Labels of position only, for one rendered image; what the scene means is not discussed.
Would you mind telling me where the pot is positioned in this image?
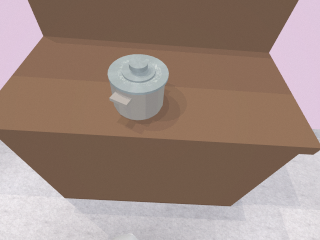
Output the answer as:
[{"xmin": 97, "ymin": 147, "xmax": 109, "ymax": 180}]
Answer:
[{"xmin": 109, "ymin": 83, "xmax": 165, "ymax": 120}]

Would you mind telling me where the lid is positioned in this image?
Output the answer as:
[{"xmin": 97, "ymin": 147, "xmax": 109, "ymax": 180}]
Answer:
[{"xmin": 107, "ymin": 54, "xmax": 169, "ymax": 95}]

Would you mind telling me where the table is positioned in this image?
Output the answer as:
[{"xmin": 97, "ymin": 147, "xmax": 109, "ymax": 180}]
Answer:
[{"xmin": 0, "ymin": 0, "xmax": 320, "ymax": 207}]

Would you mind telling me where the knob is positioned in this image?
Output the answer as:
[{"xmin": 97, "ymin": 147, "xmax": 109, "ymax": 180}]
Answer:
[{"xmin": 128, "ymin": 57, "xmax": 148, "ymax": 73}]

